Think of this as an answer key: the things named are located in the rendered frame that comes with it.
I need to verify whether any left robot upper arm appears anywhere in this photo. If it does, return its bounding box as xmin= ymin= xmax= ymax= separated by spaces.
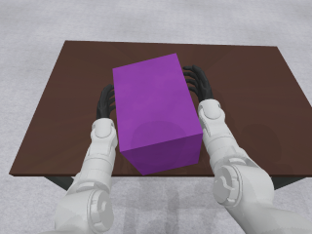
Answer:
xmin=38 ymin=188 xmax=115 ymax=234

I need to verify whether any left robot forearm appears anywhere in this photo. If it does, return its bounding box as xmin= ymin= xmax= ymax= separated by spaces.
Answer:
xmin=54 ymin=118 xmax=118 ymax=226

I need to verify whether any robot right hand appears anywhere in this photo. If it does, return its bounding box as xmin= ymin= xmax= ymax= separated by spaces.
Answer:
xmin=182 ymin=64 xmax=214 ymax=103

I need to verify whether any robot left hand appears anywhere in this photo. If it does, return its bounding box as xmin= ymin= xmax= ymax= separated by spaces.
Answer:
xmin=96 ymin=84 xmax=116 ymax=120

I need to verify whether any right robot upper arm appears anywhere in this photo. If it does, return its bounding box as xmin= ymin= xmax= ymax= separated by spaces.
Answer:
xmin=212 ymin=163 xmax=312 ymax=234

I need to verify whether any table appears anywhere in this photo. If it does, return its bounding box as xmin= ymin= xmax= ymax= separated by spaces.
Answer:
xmin=9 ymin=40 xmax=312 ymax=191

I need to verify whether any right robot forearm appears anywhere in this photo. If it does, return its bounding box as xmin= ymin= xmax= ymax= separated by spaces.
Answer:
xmin=198 ymin=98 xmax=275 ymax=196

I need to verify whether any carton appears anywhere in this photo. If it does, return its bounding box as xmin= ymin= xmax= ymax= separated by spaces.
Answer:
xmin=112 ymin=53 xmax=203 ymax=176

